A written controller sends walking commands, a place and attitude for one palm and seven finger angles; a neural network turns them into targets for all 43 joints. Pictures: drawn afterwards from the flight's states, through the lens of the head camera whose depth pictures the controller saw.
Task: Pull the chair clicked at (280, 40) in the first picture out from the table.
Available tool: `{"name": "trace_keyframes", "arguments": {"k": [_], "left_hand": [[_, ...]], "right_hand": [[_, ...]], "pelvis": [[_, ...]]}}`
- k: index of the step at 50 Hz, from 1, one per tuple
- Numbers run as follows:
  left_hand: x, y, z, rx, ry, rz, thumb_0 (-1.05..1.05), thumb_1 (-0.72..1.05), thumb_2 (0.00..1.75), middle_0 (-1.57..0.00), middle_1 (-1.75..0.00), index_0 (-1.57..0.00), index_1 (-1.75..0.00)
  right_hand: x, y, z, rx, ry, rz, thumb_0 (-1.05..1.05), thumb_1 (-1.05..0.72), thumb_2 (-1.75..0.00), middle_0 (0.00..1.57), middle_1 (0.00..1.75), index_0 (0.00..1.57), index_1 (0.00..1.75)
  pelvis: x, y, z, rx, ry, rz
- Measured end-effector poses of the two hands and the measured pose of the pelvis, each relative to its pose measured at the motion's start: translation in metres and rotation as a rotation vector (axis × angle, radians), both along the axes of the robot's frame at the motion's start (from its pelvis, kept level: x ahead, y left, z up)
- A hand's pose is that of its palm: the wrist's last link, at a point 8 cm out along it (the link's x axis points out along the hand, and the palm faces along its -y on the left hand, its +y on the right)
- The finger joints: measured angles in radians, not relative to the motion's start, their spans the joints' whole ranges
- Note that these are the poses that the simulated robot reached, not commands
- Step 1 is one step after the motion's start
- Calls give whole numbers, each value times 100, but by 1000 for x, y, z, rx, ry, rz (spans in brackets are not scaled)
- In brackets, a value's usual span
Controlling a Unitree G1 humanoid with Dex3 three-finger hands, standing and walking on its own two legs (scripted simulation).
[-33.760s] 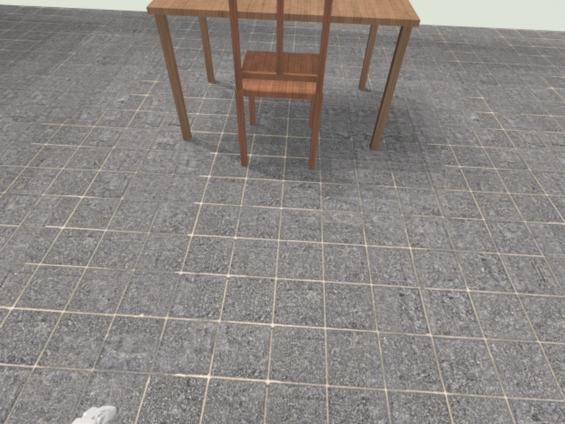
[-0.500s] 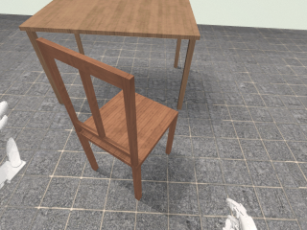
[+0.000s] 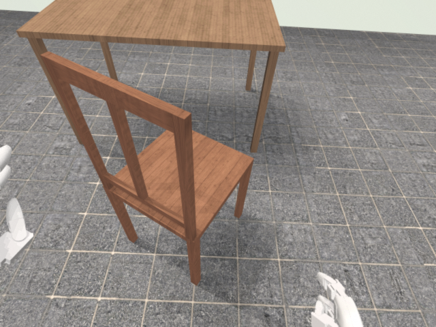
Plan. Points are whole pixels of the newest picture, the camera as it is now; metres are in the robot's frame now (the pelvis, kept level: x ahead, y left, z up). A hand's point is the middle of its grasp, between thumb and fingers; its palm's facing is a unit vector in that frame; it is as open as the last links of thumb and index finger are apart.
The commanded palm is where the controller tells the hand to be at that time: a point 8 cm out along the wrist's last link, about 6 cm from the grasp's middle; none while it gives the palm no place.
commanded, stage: let the arm hang, fingers relaxed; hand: left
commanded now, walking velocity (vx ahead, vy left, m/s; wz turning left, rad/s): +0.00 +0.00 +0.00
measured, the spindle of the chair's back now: (131, 157) +0.52 +0.26 -0.06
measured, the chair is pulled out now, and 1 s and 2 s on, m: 0.57 0.57 0.57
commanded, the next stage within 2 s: look to check the result in 1.12 s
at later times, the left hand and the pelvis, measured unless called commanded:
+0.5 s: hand out of the picture -0.04 +0.19 -0.18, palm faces +0.03 -0.98 -0.22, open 7.1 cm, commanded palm none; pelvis -0.03 +0.00 +0.00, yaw +2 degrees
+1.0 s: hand out of the picture -0.04 +0.13 -0.18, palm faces +0.03 -0.99 -0.14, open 7.4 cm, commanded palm none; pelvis -0.02 -0.01 +0.00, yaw +0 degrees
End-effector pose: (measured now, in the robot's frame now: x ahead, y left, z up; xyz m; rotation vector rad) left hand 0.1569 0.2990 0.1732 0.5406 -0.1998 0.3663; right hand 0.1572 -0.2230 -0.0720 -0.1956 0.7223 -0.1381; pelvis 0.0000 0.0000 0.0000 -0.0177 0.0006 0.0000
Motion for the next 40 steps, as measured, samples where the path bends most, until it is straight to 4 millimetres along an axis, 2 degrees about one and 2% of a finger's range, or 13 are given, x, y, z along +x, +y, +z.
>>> {"name": "trace_keyframes", "arguments": {"k": [2,3,5,7,9,11,14,17,21,25,29,34,40], "left_hand": [[2,2,-9,4,32,1,1,88,90,-21,-31,-21,-30],[6,5,-28,-9,102,2,1,89,90,-20,-31,-21,-30],[12,8,-84,-107,321,37,0,89,90,-20,-31,-20,-30],[4,2,-151,-231,578,76,0,90,90,-19,-30,-20,-30],[-18,-17,-213,-337,828,90,0,90,90,-19,-30,-19,-30],[-50,-42,-262,-431,1039,80,1,90,90,-19,-30,-19,-30],[-101,-81,-309,-564,1264,67,1,91,90,-19,-30,-19,-30],[-128,-75,-321,-618,1292,155,-4,100,90,-20,-30,-20,-30],[-165,-65,-324,-600,1395,201,-3,100,90,-20,-30,-20,-30],[-198,-58,-318,-572,1485,260,-2,96,90,-20,-30,-20,-30],[-222,-56,-310,-552,1542,312,-1,93,90,-20,-30,-20,-30],[-235,-64,-306,-551,1572,338,0,91,90,-19,-30,-20,-30],[-227,-86,-313,-584,1567,300,0,91,90,-19,-30,-20,-30]], "right_hand": [[0,1,-3,12,-2,18,1,-90,-90,20,30,21,30],[0,1,-9,17,11,41,1,-90,-90,20,30,21,30],[-5,-2,-25,24,66,62,1,-90,-90,20,30,21,30],[-16,-4,-39,29,128,58,1,-90,-90,20,30,21,30],[-33,-5,-49,32,194,43,1,-90,-90,20,30,21,30],[-55,-6,-54,27,264,25,1,-90,-90,20,30,20,30],[-94,-8,-54,5,381,-5,1,-90,-90,20,30,20,30],[-131,-12,-54,-18,506,-21,1,-90,-90,20,30,20,30],[-170,-15,-57,-16,610,-59,1,-90,-90,20,30,20,30],[-195,-12,-66,17,663,-85,1,-90,-90,20,30,20,30],[-210,-7,-75,58,693,-92,1,-91,-90,20,30,20,30],[-219,1,-82,99,714,-97,0,-91,-90,20,30,20,30],[-222,7,-83,123,721,-108,0,-91,-90,20,30,20,30]], "pelvis": [[-1,1,-1,-2,7,7],[-3,2,-2,-1,15,14],[-7,6,-6,3,25,20],[-11,8,-8,7,30,22],[-14,9,-10,13,25,19],[-16,8,-11,19,15,16],[-19,5,-9,22,-3,15],[-23,0,-7,14,-13,27],[-27,-1,-5,6,-21,30],[-31,0,-3,8,-23,26],[-33,-1,-3,13,-21,21],[-31,-4,-3,16,-17,15],[-28,-8,-3,19,-16,8]]}}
